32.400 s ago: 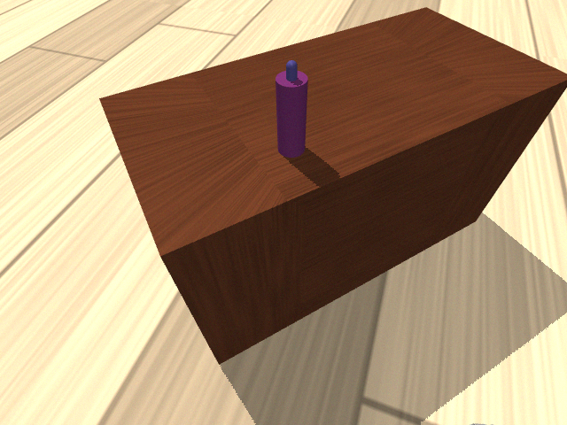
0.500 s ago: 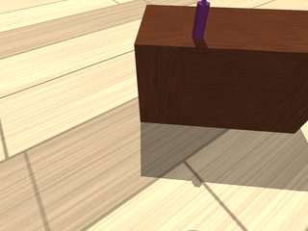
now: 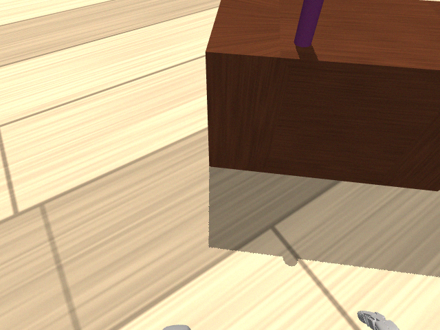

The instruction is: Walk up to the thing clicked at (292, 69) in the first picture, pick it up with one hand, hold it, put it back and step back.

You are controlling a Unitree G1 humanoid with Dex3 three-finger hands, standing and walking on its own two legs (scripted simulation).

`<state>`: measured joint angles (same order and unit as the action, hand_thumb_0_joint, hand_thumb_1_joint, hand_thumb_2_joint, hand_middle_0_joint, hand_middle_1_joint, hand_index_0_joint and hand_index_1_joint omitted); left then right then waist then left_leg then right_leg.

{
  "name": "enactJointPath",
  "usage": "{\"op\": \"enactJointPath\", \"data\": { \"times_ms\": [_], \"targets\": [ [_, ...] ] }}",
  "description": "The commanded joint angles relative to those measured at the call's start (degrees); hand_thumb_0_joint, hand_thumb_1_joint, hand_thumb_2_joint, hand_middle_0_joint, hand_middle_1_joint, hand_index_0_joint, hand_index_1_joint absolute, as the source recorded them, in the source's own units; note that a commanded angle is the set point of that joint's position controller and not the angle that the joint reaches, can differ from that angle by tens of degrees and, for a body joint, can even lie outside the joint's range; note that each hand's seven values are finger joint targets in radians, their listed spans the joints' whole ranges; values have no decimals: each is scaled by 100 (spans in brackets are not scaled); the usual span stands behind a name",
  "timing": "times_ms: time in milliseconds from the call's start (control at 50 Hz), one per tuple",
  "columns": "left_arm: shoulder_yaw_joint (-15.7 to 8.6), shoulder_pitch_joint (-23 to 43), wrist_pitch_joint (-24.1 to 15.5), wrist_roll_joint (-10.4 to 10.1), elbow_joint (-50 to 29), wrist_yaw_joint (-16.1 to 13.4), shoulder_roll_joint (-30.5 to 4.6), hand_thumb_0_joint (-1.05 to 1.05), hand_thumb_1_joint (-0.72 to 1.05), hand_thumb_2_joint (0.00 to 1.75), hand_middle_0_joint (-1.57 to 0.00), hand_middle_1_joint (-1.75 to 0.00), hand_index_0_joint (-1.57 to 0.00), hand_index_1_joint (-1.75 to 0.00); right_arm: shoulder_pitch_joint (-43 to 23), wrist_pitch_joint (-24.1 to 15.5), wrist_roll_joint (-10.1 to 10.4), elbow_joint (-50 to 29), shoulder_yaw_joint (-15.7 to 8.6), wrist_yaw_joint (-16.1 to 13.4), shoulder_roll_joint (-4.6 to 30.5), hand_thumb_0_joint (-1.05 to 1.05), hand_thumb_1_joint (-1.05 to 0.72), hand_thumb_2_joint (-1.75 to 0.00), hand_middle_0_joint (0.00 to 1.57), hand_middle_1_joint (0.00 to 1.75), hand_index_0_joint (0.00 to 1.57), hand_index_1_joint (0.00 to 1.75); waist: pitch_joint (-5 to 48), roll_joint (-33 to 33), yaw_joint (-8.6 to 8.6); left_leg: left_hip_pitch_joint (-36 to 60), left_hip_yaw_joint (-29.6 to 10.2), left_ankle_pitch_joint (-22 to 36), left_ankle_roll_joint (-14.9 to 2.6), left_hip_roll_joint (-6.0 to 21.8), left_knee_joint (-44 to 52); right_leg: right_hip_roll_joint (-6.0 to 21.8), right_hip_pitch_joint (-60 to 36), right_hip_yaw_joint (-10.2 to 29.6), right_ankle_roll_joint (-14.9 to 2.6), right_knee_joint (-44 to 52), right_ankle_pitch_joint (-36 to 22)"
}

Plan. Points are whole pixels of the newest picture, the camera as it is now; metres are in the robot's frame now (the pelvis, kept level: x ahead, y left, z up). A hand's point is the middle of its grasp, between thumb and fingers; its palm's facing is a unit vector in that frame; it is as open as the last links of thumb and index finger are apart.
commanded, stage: step back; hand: right
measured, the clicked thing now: (310, 12) +1.07 -0.30 +0.05
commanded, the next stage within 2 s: stand in 0.20 s
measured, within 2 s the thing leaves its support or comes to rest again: neither
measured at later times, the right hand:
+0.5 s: hand out of the picture +0.10 -0.26 -0.14, palm faces +0.00 +0.95 -0.33, open 7.4 cm
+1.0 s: hand out of the picture +0.06 -0.26 -0.14, palm faces -0.02 +0.95 -0.32, open 7.4 cm
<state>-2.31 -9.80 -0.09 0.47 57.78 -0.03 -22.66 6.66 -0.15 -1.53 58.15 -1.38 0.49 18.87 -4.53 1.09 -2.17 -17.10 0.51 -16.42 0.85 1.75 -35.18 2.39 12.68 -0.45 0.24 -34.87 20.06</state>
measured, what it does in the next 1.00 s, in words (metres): stands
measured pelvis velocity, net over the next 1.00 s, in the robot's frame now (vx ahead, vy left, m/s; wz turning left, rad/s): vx -0.01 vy -0.01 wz -0.01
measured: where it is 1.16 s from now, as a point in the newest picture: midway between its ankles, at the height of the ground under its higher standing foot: outside the picture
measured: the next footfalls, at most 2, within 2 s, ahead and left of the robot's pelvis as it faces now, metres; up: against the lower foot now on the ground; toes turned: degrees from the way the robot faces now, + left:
none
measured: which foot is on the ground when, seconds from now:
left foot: down 0.00-1.00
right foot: down 0.00-1.00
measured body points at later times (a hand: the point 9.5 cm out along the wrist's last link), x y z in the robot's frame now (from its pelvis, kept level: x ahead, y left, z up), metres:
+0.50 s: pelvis +0.00 -0.01 +0.02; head +0.01 -0.01 +0.47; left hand +0.09 +0.29 -0.11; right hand +0.10 -0.31 -0.11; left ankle +0.03 +0.13 -0.73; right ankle -0.02 -0.14 -0.73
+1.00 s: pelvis -0.01 -0.01 +0.02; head +0.00 -0.01 +0.47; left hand +0.06 +0.30 -0.11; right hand +0.06 -0.31 -0.12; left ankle +0.03 +0.13 -0.73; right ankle -0.02 -0.14 -0.73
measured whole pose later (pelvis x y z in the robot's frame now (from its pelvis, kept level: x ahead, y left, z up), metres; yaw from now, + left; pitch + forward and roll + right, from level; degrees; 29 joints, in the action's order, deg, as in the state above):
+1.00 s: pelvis -0.01 -0.01 +0.02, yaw +0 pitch -2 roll +0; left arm -0.4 -6.4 -0.7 0.4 65.6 0.8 -20.1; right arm 6.2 -0.6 -0.6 65.7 0.1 0.8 19.8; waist -3.3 -0.5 0.1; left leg -9.4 0.8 -7.6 1.9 2.8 -19.3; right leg 1.2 5.3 -0.6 1.2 -19.1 11.5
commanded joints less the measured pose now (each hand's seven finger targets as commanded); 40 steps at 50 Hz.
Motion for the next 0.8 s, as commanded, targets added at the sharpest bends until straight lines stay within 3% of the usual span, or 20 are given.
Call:
{"op": "enactJointPath", "data": {
  "times_ms": [0,40,80,160,180,200,240,400,480,540,700,780],
  "targets": [
    [-273,-137,-208,-1,-162,-112,-1213,0,90,90,-20,-30,-20,-30,-459,-149,86,-405,-294,-127,1346,0,-90,-90,20,30,20,30,948,-517,33,158,-444,2014,-346,505,338,460,-699,538,-337,692,-2181],
    [-231,291,-202,-3,-244,-99,-1216,0,90,90,-20,-30,-20,-30,-305,-133,71,-242,-257,-122,1255,0,-90,-90,20,30,20,30,911,-362,170,565,-457,1803,-327,536,732,538,-395,619,-341,657,-2038],
    [-186,336,-177,-14,-180,-104,-1108,0,90,90,-20,-30,-20,-30,-557,-152,67,-214,-290,-116,1395,0,-90,-90,20,30,20,30,829,-450,88,642,-581,2175,-399,673,835,339,-353,340,-217,658,-2046],
    [-166,416,-174,24,-56,-93,-1108,0,90,90,-20,-30,-20,-30,-723,-144,74,-126,-276,-117,1316,0,-90,-90,20,30,20,30,756,-218,94,642,-450,1898,-405,668,978,370,-490,387,-213,900,-2063],
    [-68,434,-187,-30,80,-61,-947,0,90,90,-20,-30,-20,-30,-410,-180,115,-42,-201,-87,1301,0,-90,-90,20,30,20,30,760,-163,215,783,-646,2110,-361,672,1219,380,-596,394,-131,1003,-2021],
    [-70,467,-196,-36,75,-62,-926,0,90,90,-20,-30,-20,-30,-454,-203,99,-12,-226,-80,1367,0,-90,-90,20,30,20,30,859,-191,176,938,-622,2432,-348,702,1220,391,-686,372,-99,1046,-2171],
    [-48,511,-194,-42,120,-55,-923,0,90,90,-20,-30,-20,-30,-555,-219,102,36,-220,-70,1348,0,-90,-90,20,30,20,30,877,-237,168,1165,-551,2453,-304,667,1259,391,-594,389,-85,1206,-2099],
    [-19,793,-238,-4,279,-31,-1014,0,90,90,-20,-30,-20,-30,-724,-173,124,154,-170,-22,1242,0,-90,-90,20,30,20,30,741,-22,228,1284,-432,1655,-175,573,1538,521,-613,490,-75,1809,-1757],
    [-33,859,-237,2,343,-32,-1042,0,90,90,-20,-30,-20,-30,-679,-143,109,221,-154,-7,1247,0,-90,-90,20,30,20,30,476,-26,251,1028,-437,982,-140,529,1743,522,-549,541,-74,2039,-1184],
    [-46,812,-236,4,373,-21,-1047,0,90,90,-20,-30,-20,-30,-607,-176,102,269,-149,-14,1273,0,-90,-90,20,30,20,30,589,-112,226,1083,-467,1235,-112,574,1812,523,-667,512,-92,1983,-1359],
    [-40,753,-206,10,451,-2,-1006,0,90,90,-20,-30,-20,-30,-459,-163,97,359,-137,-24,1328,0,-90,-90,20,30,20,30,416,-115,248,1012,-508,712,-99,566,1897,496,-410,554,-91,2138,-757],
    [-34,684,-202,10,454,6,-989,0,90,90,-20,-30,-20,-30,-397,-170,93,377,-129,-30,1346,0,-90,-90,20,30,20,30,529,-170,233,1027,-513,936,-130,615,1851,515,-528,538,-103,2069,-1061]
  ]
}}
